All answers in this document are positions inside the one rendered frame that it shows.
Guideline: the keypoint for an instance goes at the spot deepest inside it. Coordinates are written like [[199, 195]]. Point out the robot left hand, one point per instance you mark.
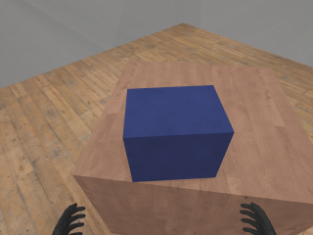
[[64, 225]]

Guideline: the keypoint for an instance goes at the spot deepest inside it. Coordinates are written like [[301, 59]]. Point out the robot right hand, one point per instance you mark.
[[261, 223]]

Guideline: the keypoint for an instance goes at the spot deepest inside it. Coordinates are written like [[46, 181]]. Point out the carton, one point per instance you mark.
[[174, 133]]

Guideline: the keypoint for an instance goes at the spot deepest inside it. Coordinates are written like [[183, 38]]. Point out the pedestal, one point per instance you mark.
[[269, 160]]

